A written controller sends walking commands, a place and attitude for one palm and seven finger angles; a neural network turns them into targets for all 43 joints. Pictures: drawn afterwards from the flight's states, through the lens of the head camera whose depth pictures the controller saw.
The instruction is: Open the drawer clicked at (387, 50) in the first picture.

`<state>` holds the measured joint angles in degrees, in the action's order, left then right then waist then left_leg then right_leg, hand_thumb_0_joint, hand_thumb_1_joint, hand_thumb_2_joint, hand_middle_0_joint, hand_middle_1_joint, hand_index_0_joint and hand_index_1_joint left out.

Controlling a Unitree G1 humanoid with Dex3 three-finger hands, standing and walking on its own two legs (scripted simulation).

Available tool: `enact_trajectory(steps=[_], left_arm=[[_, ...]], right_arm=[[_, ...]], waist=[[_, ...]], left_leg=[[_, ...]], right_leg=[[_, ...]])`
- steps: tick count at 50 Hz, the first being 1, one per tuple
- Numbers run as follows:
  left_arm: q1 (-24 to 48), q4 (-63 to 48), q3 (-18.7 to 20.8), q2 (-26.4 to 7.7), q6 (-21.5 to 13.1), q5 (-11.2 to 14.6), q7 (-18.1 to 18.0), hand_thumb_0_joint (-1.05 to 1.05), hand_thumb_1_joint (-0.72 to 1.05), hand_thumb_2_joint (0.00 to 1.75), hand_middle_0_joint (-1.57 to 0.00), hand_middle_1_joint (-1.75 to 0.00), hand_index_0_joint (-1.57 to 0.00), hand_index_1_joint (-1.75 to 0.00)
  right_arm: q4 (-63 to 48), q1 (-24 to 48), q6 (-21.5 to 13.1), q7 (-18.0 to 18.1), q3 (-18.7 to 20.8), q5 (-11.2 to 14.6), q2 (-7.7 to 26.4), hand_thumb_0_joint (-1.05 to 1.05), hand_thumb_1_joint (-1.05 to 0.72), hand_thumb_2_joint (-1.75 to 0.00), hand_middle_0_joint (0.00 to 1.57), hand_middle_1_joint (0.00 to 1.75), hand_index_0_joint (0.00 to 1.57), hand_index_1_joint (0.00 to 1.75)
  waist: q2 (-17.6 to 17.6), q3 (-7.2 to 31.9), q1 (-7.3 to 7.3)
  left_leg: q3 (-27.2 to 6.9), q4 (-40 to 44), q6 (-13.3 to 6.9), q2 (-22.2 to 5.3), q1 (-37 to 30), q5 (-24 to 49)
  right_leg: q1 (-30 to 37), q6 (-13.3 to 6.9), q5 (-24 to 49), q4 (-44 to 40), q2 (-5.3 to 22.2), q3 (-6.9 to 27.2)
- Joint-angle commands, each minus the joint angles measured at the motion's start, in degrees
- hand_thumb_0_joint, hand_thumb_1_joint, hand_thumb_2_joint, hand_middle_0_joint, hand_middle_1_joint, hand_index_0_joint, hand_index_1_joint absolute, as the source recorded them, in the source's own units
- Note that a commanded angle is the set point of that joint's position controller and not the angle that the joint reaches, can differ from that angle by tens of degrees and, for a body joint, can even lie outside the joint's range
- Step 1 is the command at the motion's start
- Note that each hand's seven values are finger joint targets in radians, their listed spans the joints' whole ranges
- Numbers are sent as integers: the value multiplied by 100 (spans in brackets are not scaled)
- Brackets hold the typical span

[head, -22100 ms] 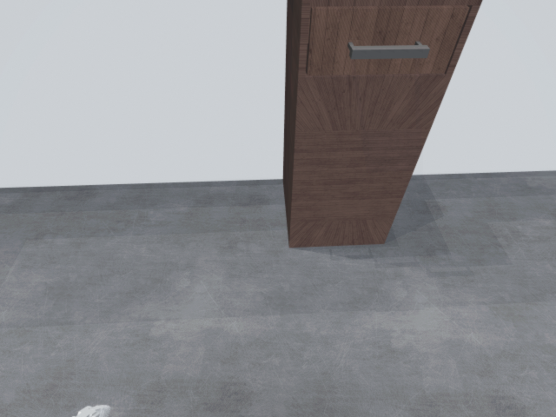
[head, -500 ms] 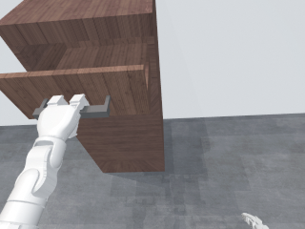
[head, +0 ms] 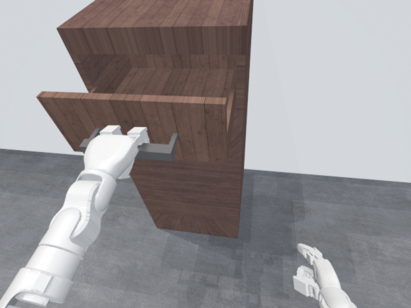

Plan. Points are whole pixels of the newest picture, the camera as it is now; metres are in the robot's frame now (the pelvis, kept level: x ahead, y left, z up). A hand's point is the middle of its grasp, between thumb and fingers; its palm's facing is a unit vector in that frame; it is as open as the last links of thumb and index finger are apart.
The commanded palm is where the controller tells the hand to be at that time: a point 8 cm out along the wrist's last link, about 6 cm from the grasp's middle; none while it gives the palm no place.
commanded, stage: pull the drawer open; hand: left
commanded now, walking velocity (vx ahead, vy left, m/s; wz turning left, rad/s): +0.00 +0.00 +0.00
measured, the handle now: (131, 142) +0.39 +0.22 +0.12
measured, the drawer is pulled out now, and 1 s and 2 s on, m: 0.17 0.28 0.28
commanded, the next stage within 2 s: open the thumb to release the handle in 0.92 s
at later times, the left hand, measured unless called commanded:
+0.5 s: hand (108, 204) +0.26 +0.22 +0.10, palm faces +0.07 -0.09 -0.99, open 5.9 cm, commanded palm +0.20 +0.23 +0.16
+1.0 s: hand (100, 208) +0.25 +0.23 +0.10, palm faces +0.04 -0.06 -1.00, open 5.5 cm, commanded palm +0.23 +0.24 +0.16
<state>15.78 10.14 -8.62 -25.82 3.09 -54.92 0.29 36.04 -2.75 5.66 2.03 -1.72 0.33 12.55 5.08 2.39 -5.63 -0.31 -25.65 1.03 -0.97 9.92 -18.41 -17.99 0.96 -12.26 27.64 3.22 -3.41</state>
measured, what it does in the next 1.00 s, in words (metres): stands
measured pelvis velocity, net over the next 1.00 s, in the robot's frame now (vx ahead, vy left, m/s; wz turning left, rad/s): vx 0.00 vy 0.00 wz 0.00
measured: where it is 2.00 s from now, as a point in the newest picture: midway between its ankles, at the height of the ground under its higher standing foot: outside the picture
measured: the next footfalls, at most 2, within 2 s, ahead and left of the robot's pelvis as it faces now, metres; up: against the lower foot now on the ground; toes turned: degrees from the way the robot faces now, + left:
none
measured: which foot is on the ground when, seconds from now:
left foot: down 0.00-1.00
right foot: down 0.00-1.00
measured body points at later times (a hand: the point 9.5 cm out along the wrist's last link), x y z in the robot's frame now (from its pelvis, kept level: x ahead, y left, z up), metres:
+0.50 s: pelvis +0.02 +0.01 +0.00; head +0.03 -0.03 +0.45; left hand +0.25 +0.22 +0.15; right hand +0.19 -0.23 -0.12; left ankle -0.06 +0.13 -0.74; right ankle +0.02 -0.13 -0.74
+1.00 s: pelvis +0.00 +0.00 +0.00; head +0.00 -0.04 +0.45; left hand +0.24 +0.23 +0.15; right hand +0.23 -0.19 -0.10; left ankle -0.06 +0.13 -0.74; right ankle +0.02 -0.13 -0.74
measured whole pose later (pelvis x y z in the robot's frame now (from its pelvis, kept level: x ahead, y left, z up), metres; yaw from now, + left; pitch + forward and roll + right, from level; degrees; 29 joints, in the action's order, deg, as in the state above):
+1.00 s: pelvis +0.00 +0.00 +0.00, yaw +0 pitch +0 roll +0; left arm -7.1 -10.5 -3.9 -27.6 3.5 -53.2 -1.5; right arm 36.6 -2.5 6.3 1.0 -2.4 -1.1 12.7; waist 6.2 0.7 -6.8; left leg -0.3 -26.1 1.2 -1.4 7.0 -18.9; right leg -14.9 0.8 -12.5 27.6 2.7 -3.4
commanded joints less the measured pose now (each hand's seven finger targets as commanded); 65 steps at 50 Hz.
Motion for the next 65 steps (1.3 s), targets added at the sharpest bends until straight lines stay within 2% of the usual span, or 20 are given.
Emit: enact_trajectory(steps=[1, 10, 13, 15, 18, 23, 25, 26, 30, 33, 36, 45, 46, 50, 51, 52, 54, 61, 63, 65], left_arm=[[803, -1651, 929, -1064, -265, 77, -235, 0, 90, 90, -40, -135, -40, -135], [-1727, -3301, 1827, -1437, -222, 330, -620, 0, 90, 90, -40, -135, -40, -135], [-2361, -3780, 1642, -1095, -127, 354, -767, 0, 90, 90, -40, -135, -40, -135], [-2618, -3994, 1957, -1392, -57, 378, -887, 0, 90, 90, -40, -135, -40, -135], [-3171, -4306, 1703, -1021, 54, 353, -996, 0, 90, 90, -40, -135, -40, -135], [-3920, -4586, 1849, -1045, 197, 379, -1141, 0, 90, 90, -40, -135, -40, -135], [-4211, -4761, 2190, -1355, 254, 424, -1209, 0, 90, 90, -40, -135, -40, -135], [-4399, -4785, 1908, -1006, 276, 362, -1197, 0, 90, 90, -40, -135, -40, -135], [-4830, -5074, 2166, -1222, 326, 446, -1266, 0, 90, 90, -40, -135, -40, -135], [-2651, -4162, 1748, -1109, 231, 115, -1267, 0, 90, 90, -40, -135, -40, -135], [-2286, -3981, 1562, -1081, 202, 14, -1181, 0, 90, 90, -40, -135, -40, -135], [-914, -3300, 1382, -1363, 153, 98, -519, 0, 90, 90, -40, -135, -40, -135], [-720, -3196, 1132, -1134, 80, 73, -471, 0, 90, 90, -40, -135, -40, -135], [-1992, -3487, 1704, -1430, -157, 292, -441, 0, 90, 90, -40, -135, -40, -135], [-600, -2758, 1822, -1781, -226, 144, -497, 0, 90, 90, -40, -135, -40, -135], [-542, -2484, 1619, -1490, -288, 188, -501, 0, 83, 87, -40, -134, -40, -134], [-664, -2553, 1742, -1604, -458, 218, -562, 0, 69, 81, -38, -133, -38, -133], [-431, -2348, 1662, -1501, -645, 278, -749, 0, 20, 60, -35, -127, -35, -127], [-404, -2000, 1545, -1410, -603, 278, -751, 0, 6, 54, -34, -126, -34, -126], [-199, -1982, 1873, -1842, -616, 279, -795, 0, -8, 48, -33, -124, -33, -124]], right_arm=[[-898, 384, -249, -37, 276, -51, 641, 0, -90, -90, 20, 30, 20, 30], [-1139, 451, -303, -267, 395, -43, 790, 0, -90, -90, 20, 30, 20, 30], [-1175, 471, -351, -320, 410, -21, 773, 0, -90, -90, 20, 30, 20, 30], [-1135, 439, -363, -334, 436, -17, 852, 0, -90, -90, 20, 30, 20, 30], [-1162, 471, -382, -353, 424, -16, 804, 0, -90, -90, 20, 30, 20, 30], [-1191, 480, -359, -340, 381, -8, 798, 0, -90, -90, 20, 30, 20, 30], [-1225, 518, -329, -324, 351, 32, 862, 0, -90, -90, 20, 30, 20, 30], [-1264, 514, -329, -344, 288, 4, 762, 0, -90, -90, 20, 30, 20, 30], [-1308, 549, -298, -348, 253, 52, 826, 0, -90, -90, 20, 30, 20, 30], [-953, 553, -230, -230, 244, -113, 693, 0, -90, -90, 20, 30, 20, 30], [-937, 563, -272, -172, 222, -121, 604, 0, -90, -90, 20, 30, 20, 30], [-795, 865, -179, -23, 142, -97, 610, 0, -90, -90, 20, 30, 20, 30], [-794, 794, -223, -32, 94, -148, 552, 0, -90, -90, 20, 30, 20, 30], [-942, 759, -297, -74, 160, -123, 638, 0, -90, -90, 20, 30, 20, 30], [-662, 716, -267, -15, 92, -147, 654, 0, -90, -90, 20, 30, 20, 30], [-684, 655, -263, 23, 159, -137, 638, 0, -90, -90, 20, 30, 20, 30], [-763, 581, -365, 54, 227, -102, 649, 0, -90, -90, 20, 30, 20, 30], [-784, 496, -583, 54, 294, -86, 704, 0, -90, -90, 20, 30, 20, 30], [-716, 467, -567, 87, 334, -46, 746, 0, -90, -90, 20, 30, 20, 30], [-711, 472, -600, 121, 347, -14, 815, 0, -90, -90, 20, 30, 20, 30]], waist=[[-348, 1758, -38], [-271, 1632, -234], [-154, 1510, -222], [-174, 1517, -211], [-110, 1402, -191], [-337, 1290, -179], [-310, 1368, -206], [-356, 1297, -208], [-297, 1292, -175], [-372, 678, 150], [-151, 1233, 5], [-271, 972, 41], [-319, 1010, 48], [-177, 1116, -170], [-413, 646, 144], [-404, 513, 66], [-189, 791, -41], [-357, 1013, -25], [-513, 694, 25], [-470, 806, -3]], left_leg=[[239, 175, -123, 271, 226, 2809], [298, 226, -117, 165, 266, 3047], [296, 185, -115, 129, 257, 3193], [269, 155, -75, 96, 231, 3265], [295, 91, -89, 75, 206, 3337], [300, -25, -104, 44, 235, 3262], [291, -61, -62, 3, 220, 3273], [306, -99, -91, 21, 253, 3329], [299, -217, -50, -58, 189, 3463], [178, -230, -108, 68, 250, 2755], [173, -232, -98, 114, -15, 2905], [162, 127, -107, 160, 36, 2318], [172, 147, -137, 196, 70, 2190], [187, 266, -107, 140, 84, 2326], [205, 292, -104, 169, 400, 1849], [183, 391, -112, 189, 467, 1607], [214, 408, -134, 218, 356, 1533], [194, 444, -138, 259, 453, 1307], [235, 505, -144, 261, 590, 1033], [231, 522, -143, 249, 590, 849]], right_leg=[[1782, -254, 2122, -4, -270, 68], [1933, -246, 2184, 22, -294, 88], [1729, -237, 2144, 70, -299, 50], [1742, -244, 2174, 74, -311, 86], [1567, -222, 2176, 124, -296, 48], [1499, -180, 2307, 174, -294, 59], [1579, -173, 2408, 175, -298, 117], [1516, -157, 2392, 234, -272, 48], [1469, -116, 2633, 236, -307, 112], [840, -179, 1912, 182, -333, 52], [1125, -207, 1963, 188, -272, 66], [1407, -221, 1694, -140, -310, 111], [1412, -204, 1563, -139, -243, 50], [1786, -207, 1746, -195, -275, 116], [1371, -192, 1294, -273, -252, 77], [1330, -207, 1047, -350, -286, 99], [1433, -207, 929, -359, -275, 121], [1475, -191, 628, -363, -216, 153], [1288, -176, 358, -454, -229, 158], [1366, -184, 129, -482, -228, 240]])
